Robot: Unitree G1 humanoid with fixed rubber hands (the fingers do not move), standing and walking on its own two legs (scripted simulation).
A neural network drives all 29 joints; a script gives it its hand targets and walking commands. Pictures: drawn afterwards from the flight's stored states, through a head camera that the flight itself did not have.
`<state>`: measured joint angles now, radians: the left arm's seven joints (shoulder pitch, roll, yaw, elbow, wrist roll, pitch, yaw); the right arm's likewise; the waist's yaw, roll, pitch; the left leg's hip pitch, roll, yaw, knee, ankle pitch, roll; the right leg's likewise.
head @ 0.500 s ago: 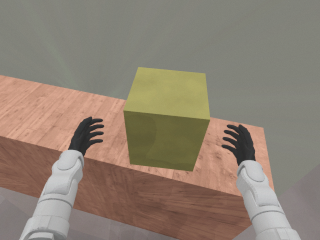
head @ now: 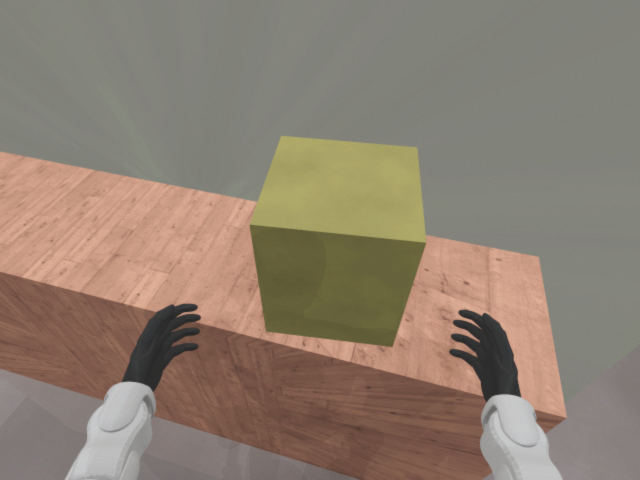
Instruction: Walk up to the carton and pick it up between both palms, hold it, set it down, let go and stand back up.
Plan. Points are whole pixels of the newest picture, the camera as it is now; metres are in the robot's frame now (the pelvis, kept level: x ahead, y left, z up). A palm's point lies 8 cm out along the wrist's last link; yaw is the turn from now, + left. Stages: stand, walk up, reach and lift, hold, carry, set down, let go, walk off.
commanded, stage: set down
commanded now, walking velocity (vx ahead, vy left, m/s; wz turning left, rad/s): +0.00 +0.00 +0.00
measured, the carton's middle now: (338, 243) +0.46 -0.01 +0.02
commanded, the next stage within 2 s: let go in 1.04 s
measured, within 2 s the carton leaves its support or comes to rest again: neither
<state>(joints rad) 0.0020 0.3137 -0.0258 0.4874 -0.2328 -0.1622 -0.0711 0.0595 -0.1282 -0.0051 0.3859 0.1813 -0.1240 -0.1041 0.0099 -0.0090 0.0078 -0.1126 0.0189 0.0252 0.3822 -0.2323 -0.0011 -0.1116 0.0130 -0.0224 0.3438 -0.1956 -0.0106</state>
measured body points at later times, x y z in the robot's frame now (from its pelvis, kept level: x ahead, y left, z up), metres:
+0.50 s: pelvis +0.01 +0.00 +0.00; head -0.01 +0.00 +0.45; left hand +0.22 +0.23 -0.04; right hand +0.21 -0.22 -0.04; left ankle -0.01 +0.12 -0.75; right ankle +0.00 -0.11 -0.75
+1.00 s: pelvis +0.00 +0.00 +0.00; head -0.01 +0.01 +0.45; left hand +0.18 +0.22 -0.08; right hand +0.20 -0.22 -0.04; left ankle -0.01 +0.12 -0.75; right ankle +0.00 -0.11 -0.75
